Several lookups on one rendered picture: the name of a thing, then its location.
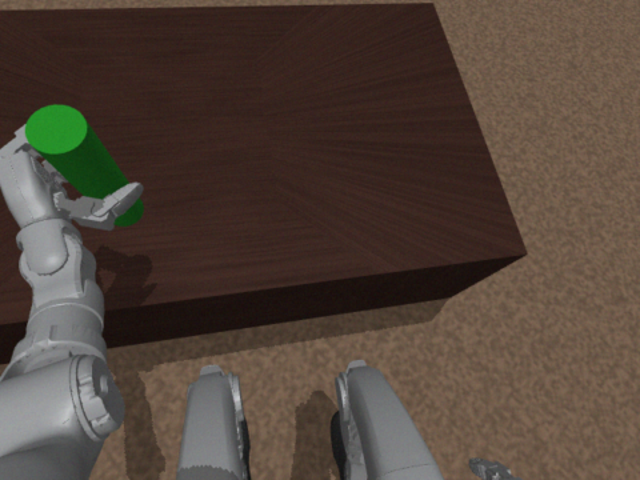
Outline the left robot arm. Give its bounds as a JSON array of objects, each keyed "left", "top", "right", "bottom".
[{"left": 0, "top": 218, "right": 125, "bottom": 480}]

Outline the left robot hand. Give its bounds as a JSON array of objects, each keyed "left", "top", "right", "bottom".
[{"left": 0, "top": 124, "right": 144, "bottom": 231}]

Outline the right robot foot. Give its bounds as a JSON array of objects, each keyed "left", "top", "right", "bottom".
[{"left": 330, "top": 411, "right": 368, "bottom": 480}]

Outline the right robot hand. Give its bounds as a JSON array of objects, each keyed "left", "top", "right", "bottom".
[{"left": 469, "top": 458, "right": 523, "bottom": 480}]

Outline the can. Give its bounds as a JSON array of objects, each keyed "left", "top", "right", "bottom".
[{"left": 25, "top": 105, "right": 144, "bottom": 227}]

